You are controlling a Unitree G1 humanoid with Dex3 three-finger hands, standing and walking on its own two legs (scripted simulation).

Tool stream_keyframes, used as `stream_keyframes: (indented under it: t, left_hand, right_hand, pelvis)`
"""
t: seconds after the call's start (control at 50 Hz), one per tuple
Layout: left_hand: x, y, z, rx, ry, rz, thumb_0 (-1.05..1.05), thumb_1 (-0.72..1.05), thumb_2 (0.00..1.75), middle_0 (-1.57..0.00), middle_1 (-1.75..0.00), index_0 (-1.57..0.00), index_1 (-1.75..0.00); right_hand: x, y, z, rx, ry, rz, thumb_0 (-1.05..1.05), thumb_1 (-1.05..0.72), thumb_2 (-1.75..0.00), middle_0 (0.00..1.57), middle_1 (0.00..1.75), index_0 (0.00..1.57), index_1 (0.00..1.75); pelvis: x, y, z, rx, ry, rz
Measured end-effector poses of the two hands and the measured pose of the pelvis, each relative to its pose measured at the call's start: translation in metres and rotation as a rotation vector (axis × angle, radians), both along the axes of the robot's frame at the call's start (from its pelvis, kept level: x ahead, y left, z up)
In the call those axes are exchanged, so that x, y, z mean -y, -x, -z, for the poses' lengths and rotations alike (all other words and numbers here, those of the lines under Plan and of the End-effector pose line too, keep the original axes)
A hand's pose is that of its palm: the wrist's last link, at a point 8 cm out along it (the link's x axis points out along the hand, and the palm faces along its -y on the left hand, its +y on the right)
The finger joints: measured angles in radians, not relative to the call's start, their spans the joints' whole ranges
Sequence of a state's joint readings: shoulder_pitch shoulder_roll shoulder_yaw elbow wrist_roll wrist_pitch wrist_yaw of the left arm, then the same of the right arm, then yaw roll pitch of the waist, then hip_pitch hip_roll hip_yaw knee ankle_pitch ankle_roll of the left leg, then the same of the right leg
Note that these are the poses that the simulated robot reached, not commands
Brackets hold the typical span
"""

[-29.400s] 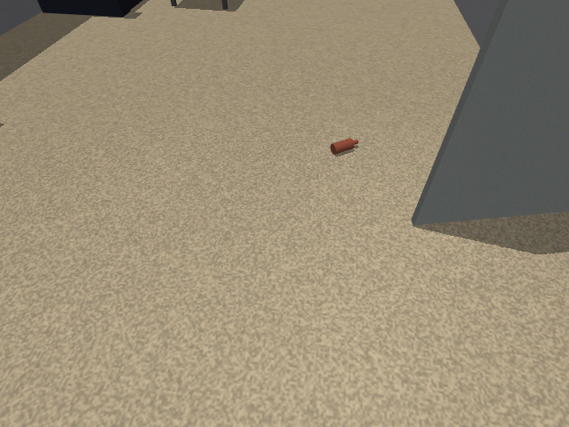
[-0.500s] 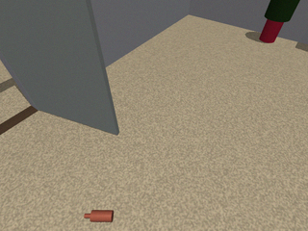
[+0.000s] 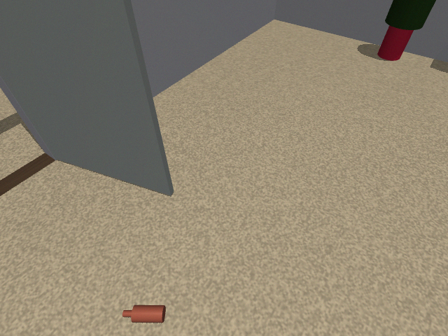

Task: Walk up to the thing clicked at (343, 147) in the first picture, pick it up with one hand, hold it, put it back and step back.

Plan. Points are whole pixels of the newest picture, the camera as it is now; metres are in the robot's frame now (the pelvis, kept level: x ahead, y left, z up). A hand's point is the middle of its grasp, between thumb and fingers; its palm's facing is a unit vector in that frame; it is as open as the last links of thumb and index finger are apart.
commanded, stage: stand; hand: left
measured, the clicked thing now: (143, 313) +0.37 +0.34 -0.75
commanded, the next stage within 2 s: walk up in 0.14 s
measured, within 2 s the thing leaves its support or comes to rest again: neither
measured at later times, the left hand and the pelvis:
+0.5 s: hand out of the picture +0.03 +0.41 -0.18, palm faces +0.05 -0.86 -0.51, open 7.4 cm; pelvis -0.05 +0.09 -0.04, yaw +4 degrees
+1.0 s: hand out of the picture -0.03 +0.36 -0.18, palm faces -0.05 -0.92 -0.38, open 7.4 cm; pelvis -0.10 +0.09 -0.03, yaw -2 degrees
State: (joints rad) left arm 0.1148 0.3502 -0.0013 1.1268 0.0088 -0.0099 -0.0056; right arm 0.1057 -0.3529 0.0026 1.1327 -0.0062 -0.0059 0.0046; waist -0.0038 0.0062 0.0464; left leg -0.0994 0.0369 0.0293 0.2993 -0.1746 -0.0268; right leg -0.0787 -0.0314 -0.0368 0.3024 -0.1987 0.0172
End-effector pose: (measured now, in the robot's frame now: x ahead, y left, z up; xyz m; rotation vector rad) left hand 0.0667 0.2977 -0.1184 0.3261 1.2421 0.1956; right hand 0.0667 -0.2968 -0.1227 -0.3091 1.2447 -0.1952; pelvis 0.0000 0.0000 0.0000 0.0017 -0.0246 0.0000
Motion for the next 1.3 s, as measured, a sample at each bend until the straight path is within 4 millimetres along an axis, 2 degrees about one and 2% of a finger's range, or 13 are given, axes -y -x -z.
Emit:
stream_keyframes:
  t: [0.18, 0.24, 0.32, 0.4, 0.48, 0.56, 0.68, 0.74, 0.82, 0.94, 1.04, 1.2, 1.3]
  left_hand:
    - [-0.002, -0.002, -0.001, 0.024, -0.011, -0.009, 0.01, 0.90, 0.90, -0.20, -0.30, -0.20, -0.30]
    - [-0.016, 0.006, -0.005, 0.046, -0.061, -0.016, 0.01, 0.90, 0.90, -0.20, -0.30, -0.21, -0.30]
    - [-0.051, 0.022, -0.011, 0.030, -0.131, -0.011, 0.01, 0.90, 0.90, -0.21, -0.30, -0.21, -0.30]
    - [-0.094, 0.036, -0.010, 0.036, -0.178, -0.015, 0.01, 0.90, 0.90, -0.21, -0.30, -0.21, -0.30]
    - [-0.141, 0.045, 0.008, 0.067, -0.185, -0.039, 0.01, 0.90, 0.90, -0.20, -0.30, -0.21, -0.30]
    - [-0.160, 0.058, 0.017, 0.049, -0.162, -0.085, 0.01, 0.90, 0.90, -0.20, -0.29, -0.20, -0.30]
    - [-0.152, 0.084, 0.023, -0.008, -0.077, -0.065, 0.01, 0.90, 0.90, -0.20, -0.29, -0.20, -0.30]
    - [-0.144, 0.094, 0.026, -0.041, -0.044, -0.040, 0.01, 0.90, 0.90, -0.20, -0.29, -0.20, -0.30]
    - [-0.135, 0.100, 0.028, -0.050, -0.026, -0.007, 0.01, 0.90, 0.90, -0.20, -0.29, -0.20, -0.30]
    - [-0.115, 0.101, 0.025, 0.010, -0.043, 0.031, 0.01, 0.90, 0.90, -0.20, -0.29, -0.20, -0.30]
    - [-0.096, 0.103, 0.013, 0.052, -0.034, 0.040, 0.01, 0.90, 0.90, -0.20, -0.29, -0.20, -0.30]
    - [-0.091, 0.086, 0.011, 0.108, -0.005, 0.043, 0.01, 0.90, 0.90, -0.20, -0.30, -0.20, -0.30]
    - [-0.087, 0.075, 0.009, 0.118, 0.006, 0.042, 0.01, 0.90, 0.90, -0.20, -0.30, -0.20, -0.30]
  right_hand:
    - [0.003, -0.003, 0.000, 0.003, 0.001, -0.006, 0.01, -0.90, -0.90, 0.20, 0.30, 0.20, 0.30]
    - [0.007, -0.006, 0.001, -0.006, 0.015, -0.021, 0.01, -0.90, -0.90, 0.20, 0.30, 0.20, 0.30]
    - [0.001, -0.009, 0.002, 0.014, 0.032, -0.034, 0.01, -0.91, -0.90, 0.20, 0.30, 0.20, 0.30]
    - [-0.020, -0.006, 0.007, 0.010, 0.052, -0.059, 0.01, -0.91, -0.90, 0.20, 0.30, 0.20, 0.30]
    - [-0.052, 0.003, 0.017, 0.006, 0.078, -0.083, 0.01, -0.91, -0.90, 0.20, 0.30, 0.20, 0.30]
    - [-0.091, 0.020, 0.014, -0.002, 0.052, -0.093, 0.01, -0.91, -0.90, 0.20, 0.30, 0.20, 0.30]
    - [-0.121, 0.032, 0.004, 0.056, 0.035, -0.082, 0.01, -0.90, -0.90, 0.21, 0.30, 0.20, 0.30]
    - [-0.121, 0.037, 0.000, 0.101, 0.047, -0.074, 0.01, -0.90, -0.90, 0.21, 0.30, 0.21, 0.30]
    - [-0.106, 0.050, -0.003, 0.138, 0.076, -0.060, 0.01, -0.90, -0.90, 0.21, 0.30, 0.21, 0.30]
    - [-0.065, 0.077, 0.004, 0.141, 0.110, -0.032, 0.01, -0.90, -0.90, 0.21, 0.30, 0.20, 0.30]
    - [-0.051, 0.098, 0.006, 0.100, 0.102, 0.012, 0.01, -0.90, -0.90, 0.20, 0.30, 0.20, 0.30]
    - [-0.066, 0.123, 0.008, 0.035, 0.070, -0.003, 0.01, -0.91, -0.90, 0.20, 0.30, 0.20, 0.30]
    - [-0.079, 0.123, 0.005, 0.042, 0.026, -0.011, 0.01, -0.90, -0.90, 0.20, 0.30, 0.20, 0.30]
  pelvis:
    - [-0.002, 0.004, 0.002, -0.001, 0.005, -0.002]
    - [-0.011, 0.015, 0.005, -0.002, 0.006, -0.001]
    - [-0.032, 0.028, 0.010, -0.007, 0.011, -0.023]
    - [-0.056, 0.040, 0.020, -0.006, 0.019, -0.056]
    - [-0.087, 0.050, 0.039, 0.010, 0.001, -0.081]
    - [-0.103, 0.058, 0.036, 0.017, 0.016, -0.087]
    - [-0.116, 0.064, 0.026, 0.018, 0.020, -0.050]
    - [-0.119, 0.070, 0.026, 0.021, 0.018, -0.024]
    - [-0.114, 0.080, 0.029, 0.022, 0.017, 0.006]
    - [-0.093, 0.098, 0.037, 0.030, 0.033, 0.030]
    - [-0.085, 0.101, 0.030, 0.034, 0.007, 0.032]
    - [-0.087, 0.101, 0.025, 0.026, -0.023, 0.013]
    - [-0.084, 0.099, 0.019, 0.027, -0.006, 0.019]
